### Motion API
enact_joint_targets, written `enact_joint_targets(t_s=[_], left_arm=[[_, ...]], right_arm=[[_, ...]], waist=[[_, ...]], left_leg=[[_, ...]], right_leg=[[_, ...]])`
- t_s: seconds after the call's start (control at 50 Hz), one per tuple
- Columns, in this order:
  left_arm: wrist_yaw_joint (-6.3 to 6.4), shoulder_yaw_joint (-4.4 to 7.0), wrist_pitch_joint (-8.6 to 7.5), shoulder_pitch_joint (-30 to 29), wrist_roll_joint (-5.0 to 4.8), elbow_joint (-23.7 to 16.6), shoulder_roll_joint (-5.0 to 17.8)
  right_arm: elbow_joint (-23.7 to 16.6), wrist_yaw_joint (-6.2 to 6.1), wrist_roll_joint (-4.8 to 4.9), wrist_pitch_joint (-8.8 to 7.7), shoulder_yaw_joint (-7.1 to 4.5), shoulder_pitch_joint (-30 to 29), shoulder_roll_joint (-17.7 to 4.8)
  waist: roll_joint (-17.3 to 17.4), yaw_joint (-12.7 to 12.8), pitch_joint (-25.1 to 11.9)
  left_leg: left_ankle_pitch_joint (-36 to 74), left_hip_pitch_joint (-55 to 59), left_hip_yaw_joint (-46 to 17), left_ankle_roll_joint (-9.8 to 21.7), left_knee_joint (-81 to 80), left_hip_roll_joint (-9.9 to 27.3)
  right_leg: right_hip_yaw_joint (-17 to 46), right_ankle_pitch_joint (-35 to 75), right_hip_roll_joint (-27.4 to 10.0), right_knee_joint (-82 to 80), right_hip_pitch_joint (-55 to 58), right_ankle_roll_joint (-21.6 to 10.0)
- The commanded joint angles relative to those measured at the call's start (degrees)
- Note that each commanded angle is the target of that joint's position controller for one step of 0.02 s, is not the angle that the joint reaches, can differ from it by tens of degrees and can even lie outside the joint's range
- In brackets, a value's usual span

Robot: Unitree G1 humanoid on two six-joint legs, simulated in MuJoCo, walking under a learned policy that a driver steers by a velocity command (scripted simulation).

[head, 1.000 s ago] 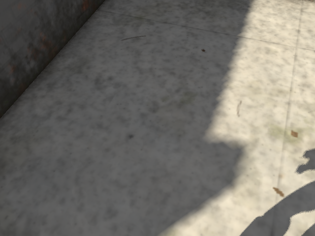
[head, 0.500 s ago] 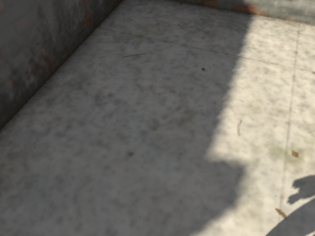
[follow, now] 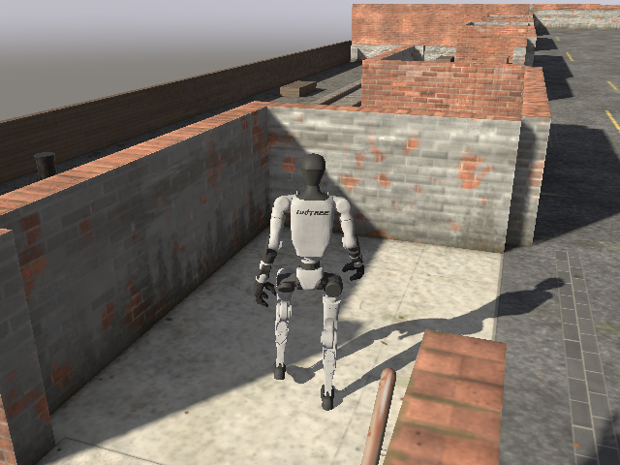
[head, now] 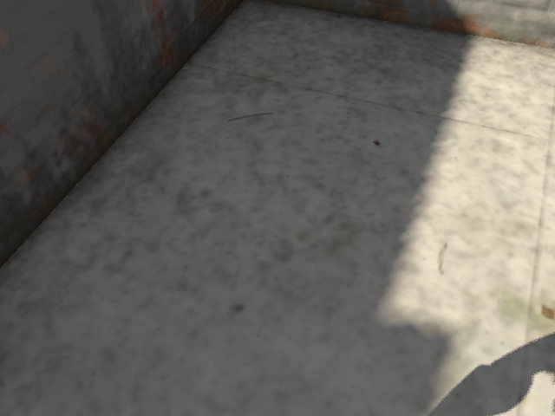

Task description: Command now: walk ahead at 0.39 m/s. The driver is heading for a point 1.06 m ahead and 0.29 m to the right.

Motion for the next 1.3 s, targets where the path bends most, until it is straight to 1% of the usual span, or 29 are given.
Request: enact_joint_targets(t_s=[0.02,0.12,0.18,0.2,0.22,0.24,0.26,0.3,0.32,0.38,0.46,0.52,0.54,0.56,0.58,0.62,0.72,0.86,0.9,0.94,0.98,1.04,1.06,1.1,1.14,1.18,1.22,1.26,1.3], left_arm=[[0.99,1.82,-0.14,-0.5,-0.05,-2.7,9.9],[1.26,2.05,0.86,0.4,-0.84,-1.3,11.1],[1.43,2.33,0.99,-3.2,-0.93,-2.2,11.5],[1.43,1.91,0.81,-2.6,-0.02,-3.1,10.2],[1.02,-0.08,0.47,6.2,1.13,-2.5,4.0],[0.47,0.21,0.25,10.2,-0.04,-0.1,6.0],[0.39,1.42,0.78,6.4,-1.49,-0.7,9.8],[1.59,1.64,2.42,-3.2,-0.68,-3.1,9.3],[2.19,1.84,3.47,-3.2,-0.11,-3.3,8.7],[3.01,1.17,4.75,-1.0,0.48,-2.6,5.4],[3.06,1.07,5.52,-4.6,0.75,-3.0,6.5],[2.72,1.2,5.66,-5.5,1.86,-2.8,6.6],[2.81,1.17,5.53,-6.0,2.25,-3.4,7.5],[3.14,1.93,5.43,-7.9,1.67,-3.9,11.4],[2.97,2.0,5.08,-9.1,1.09,-3.2,10.6],[2.72,1.02,3.94,-11.7,1.46,-2.9,6.9],[2.59,1.06,2.53,-9.7,0.53,-1.1,7.0],[2.62,0.93,3.03,-8.7,0.35,0.9,6.6],[2.62,1.3,3.46,-7.0,-0.16,2.1,7.1],[2.63,1.46,3.23,-7.2,-0.73,1.7,7.2],[2.49,1.34,1.66,-6.8,-1.23,1.3,6.7],[1.68,1.24,-0.69,-6.9,-1.38,0.9,5.9],[1.35,1.08,-1.31,-8.1,-1.36,0.2,5.2],[0.48,0.52,-2.59,-10.9,-1.14,-1.8,3.1],[-0.13,0.78,-3.2,-19.4,-1.61,-5.2,5.4],[-0.68,0.66,-3.11,-21.6,-2.04,-6.4,5.5],[-1.21,0.46,-2.62,-21.3,-1.98,-6.8,5.0],[-1.76,-0.18,-1.94,-18.2,-1.39,-5.6,3.3],[-1.46,0.92,-0.93,-13.4,-1.4,-3.4,5.6]], right_arm=[[-5.7,0.71,0.06,-0.96,1.13,-8.7,0.5],[-7.2,1.98,0.07,-1.28,0.87,-11.8,-1.8],[-3.1,1.52,-1.36,-1.51,-0.95,0.3,-6.1],[-1.6,0.88,-2.07,-1.61,-1.69,7.0,-9.4],[-1.3,0.47,-3.49,-1.02,-1.61,10.6,-12.3],[-0.6,0.93,-2.07,-0.36,-0.75,12.2,-9.1],[-1.1,1.15,-1.02,0.22,-0.38,7.3,-7.7],[-1.5,0.91,-0.97,0.48,1.21,-1.5,-3.5],[-1.3,0.86,-1.65,0.37,1.45,-4.2,-2.8],[0.2,0.7,-3.04,0.2,1.37,-6.4,-3.1],[2.0,-0.26,-2.15,1.1,1.17,-5.4,-4.5],[3.7,-0.7,-1.28,1.95,2.02,-4.6,-2.7],[4.7,-0.7,-1.31,2.05,2.37,-2.9,-1.8],[5.2,-0.75,-1.28,2.09,1.99,-0.1,-2.5],[5.5,-1.15,-1.29,2.31,1.73,-0.2,-3.0],[6.3,-1.62,-1.52,2.68,1.69,-0.2,-2.6],[8.9,-1.34,-1.48,2.74,1.75,0.3,-2.0],[12.0,-1.41,-0.91,3.08,1.74,0.3,-2.4],[13.6,-1.53,-0.31,3.5,1.42,2.0,-3.0],[13.7,-1.59,0.25,3.28,1.1,1.9,-3.8],[13.7,-1.4,0.7,1.63,1.18,2.0,-3.5],[14.4,-0.49,0.94,-0.89,1.0,4.6,-3.7],[15.0,-0.22,1.1,-1.39,0.83,6.9,-4.3],[17.0,0.11,1.27,-1.92,-0.21,13.6,-8.3],[18.0,0.26,-0.01,-2.7,-0.23,19.4,-8.5],[17.5,-0.07,-0.3,-2.7,0.41,18.4,-7.2],[15.6,-0.51,0.21,-1.48,1.18,12.2,-6.0],[13.8,-0.69,0.23,-0.19,0.92,6.0,-7.8],[14.3,-0.59,0.61,0.03,0.2,6.6,-10.1]], waist=[[-6.2,0.4,5.1],[-8.4,-0.2,4.1],[-7.7,-7.1,-3.2],[-3.4,-9.0,-9.0],[11.2,-6.2,-18.9],[12.8,-6.6,-27.1],[8.3,-6.0,-20.0],[1.0,-3.8,-7.9],[2.2,-1.7,-6.0],[5.3,0.5,-5.1],[5.2,-0.8,-5.6],[3.4,0.1,-1.5],[1.4,-0.4,0.8],[-4.3,-3.5,3.3],[-9.0,-4.1,4.3],[-11.1,-5.0,4.2],[-4.2,-3.7,1.6],[-1.4,-3.1,-0.7],[-1.9,-3.2,-0.5],[-2.0,-3.4,5.2],[-1.5,-3.4,9.0],[-1.4,-4.5,7.9],[0.1,-5.3,7.0],[8.3,-6.9,4.3],[8.6,-11.0,3.6],[2.8,-9.8,2.2],[2.0,-6.7,4.5],[4.2,-3.9,4.6],[4.7,-1.4,3.4]], left_leg=[[7.0,-3.7,1.3,-1.3,-12.7,-0.8],[10.6,6.0,1.3,0.5,-21.9,-3.6],[15.0,22.9,2.4,4.2,-27.7,-6.5],[33.4,36.8,-2.7,6.6,-24.9,-0.2],[51.3,56.8,-21.5,16.8,-22.4,16.8],[45.6,56.7,-31.7,20.6,-27.4,20.0],[32.2,48.8,-26.4,18.4,-30.3,17.2],[18.9,31.4,-17.2,13.9,-35.1,11.4],[16.1,23.8,-13.9,12.4,-37.2,9.4],[15.0,13.6,-7.2,12.1,-39.6,5.9],[-5.7,12.5,-8.5,11.8,-41.4,6.3],[-23.1,7.8,-8.0,6.7,-41.0,3.5],[-25.6,7.3,-7.4,4.0,-39.3,1.8],[-23.0,8.8,-4.3,1.7,-36.7,-1.8],[-16.6,15.6,-0.7,0.5,-33.5,-4.1],[-9.3,22.9,0.1,0.6,-29.7,-4.1],[-2.4,22.9,-0.7,2.1,-29.7,-3.2],[6.9,25.8,-0.5,2.0,-27.9,-2.9],[-9.6,25.0,1.1,2.8,-26.7,-4.6],[-26.9,19.5,-0.5,4.3,-27.7,-4.0],[-29.5,16.6,-3.3,5.9,-28.1,-2.5],[-25.6,19.5,-6.9,7.9,-27.3,-0.8],[-24.0,22.8,-9.8,9.2,-28.4,0.4],[-16.9,35.2,-26.6,15.5,-33.8,10.2],[-4.4,46.6,-37.9,19.7,-36.9,18.3],[0.2,49.6,-33.0,16.9,-35.6,18.1],[-3.2,39.3,-23.3,12.1,-39.9,14.7],[-5.8,22.4,-10.6,8.1,-42.8,7.2],[-8.0,15.0,-5.8,6.8,-42.0,5.1]], right_leg=[[7.5,18.3,-11.8,-7.3,-0.3,-7.7],[5.7,30.9,-13.2,-1.0,0.1,-5.7],[4.2,40.7,-10.0,12.8,0.5,-2.1],[2.3,30.0,-6.5,24.3,-6.9,0.4],[1.0,-9.9,0.8,47.0,-24.4,4.3],[9.1,-25.4,1.9,56.7,-26.1,5.0],[8.5,-22.5,-1.1,59.8,-29.6,5.3],[5.4,-15.1,-5.4,54.3,-29.9,5.7],[5.7,-12.3,-6.9,50.0,-24.9,5.7],[3.2,-9.9,-5.8,38.0,-14.6,5.8],[2.5,-2.1,-5.2,25.7,-9.3,4.8],[1.2,2.1,-4.2,16.2,-3.7,2.5],[4.2,2.4,-6.6,11.5,-4.2,1.1],[6.4,-4.1,-8.6,9.1,-9.0,-0.5],[7.2,-14.8,-7.8,5.9,-17.4,-1.1],[7.2,-16.2,-7.2,2.7,-21.9,0.8],[4.9,-1.8,-5.6,7.3,-14.4,1.9],[3.3,8.6,-4.6,9.8,-10.4,1.6],[2.4,-6.2,-3.4,9.7,-11.0,0.2],[4.3,-21.2,-4.2,8.9,-15.1,-2.2],[6.3,-23.4,-5.4,9.2,-17.1,-3.7],[6.6,-17.6,-5.3,13.6,-18.8,-4.5],[4.9,-14.6,-4.0,17.1,-21.2,-4.0],[-0.5,-5.7,-0.7,30.2,-31.5,-1.6],[3.1,-19.9,-2.0,46.2,-47.8,-1.4],[5.4,-18.8,-6.7,52.6,-54.8,-1.7],[4.2,-13.6,-9.7,42.2,-47.5,-0.8],[-0.5,-2.5,-6.6,28.2,-25.5,0.6],[-4.5,7.8,-2.2,23.4,-10.5,2.2]])
Velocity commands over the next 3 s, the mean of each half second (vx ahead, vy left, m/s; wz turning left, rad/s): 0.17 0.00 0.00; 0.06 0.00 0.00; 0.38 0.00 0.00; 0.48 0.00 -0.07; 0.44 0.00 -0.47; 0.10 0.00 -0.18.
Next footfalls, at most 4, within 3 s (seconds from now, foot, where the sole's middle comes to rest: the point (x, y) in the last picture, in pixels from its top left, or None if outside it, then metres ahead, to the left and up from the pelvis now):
0.20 left None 0.28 0.14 -0.78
0.54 right None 0.23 -0.09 -0.78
1.38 right None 0.48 -0.15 -0.78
1.94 left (295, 295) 0.84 0.07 -0.78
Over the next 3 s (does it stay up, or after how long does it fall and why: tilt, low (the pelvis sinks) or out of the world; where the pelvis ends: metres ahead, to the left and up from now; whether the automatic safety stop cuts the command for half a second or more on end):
stays up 1.06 -0.13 -0.01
